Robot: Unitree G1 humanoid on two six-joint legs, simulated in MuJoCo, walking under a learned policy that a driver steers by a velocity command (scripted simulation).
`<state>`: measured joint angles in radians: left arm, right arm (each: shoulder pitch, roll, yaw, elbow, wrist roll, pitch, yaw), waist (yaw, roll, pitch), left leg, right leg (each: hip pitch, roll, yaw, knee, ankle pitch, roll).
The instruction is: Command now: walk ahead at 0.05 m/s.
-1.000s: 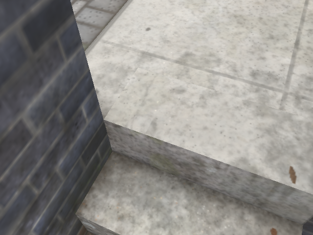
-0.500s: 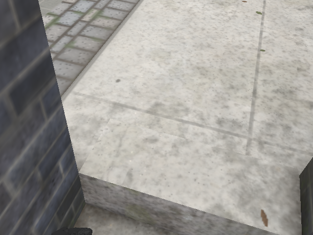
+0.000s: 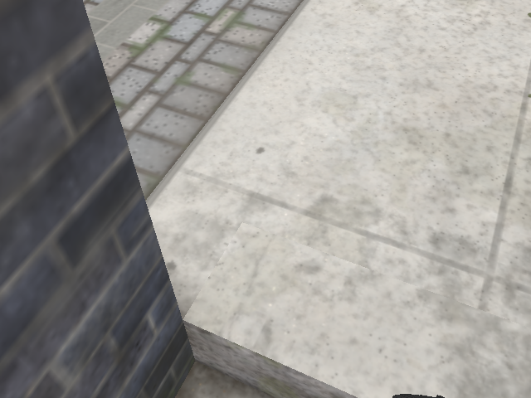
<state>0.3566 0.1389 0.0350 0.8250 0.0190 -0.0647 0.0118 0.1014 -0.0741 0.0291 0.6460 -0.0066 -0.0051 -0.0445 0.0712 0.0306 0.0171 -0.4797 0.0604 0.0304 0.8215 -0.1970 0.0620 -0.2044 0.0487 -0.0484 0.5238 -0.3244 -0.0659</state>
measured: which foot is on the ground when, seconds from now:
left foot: up 0.00-0.00, down 0.02-1.00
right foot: down 0.00-0.74, up 0.76-0.96, down 0.98-1.00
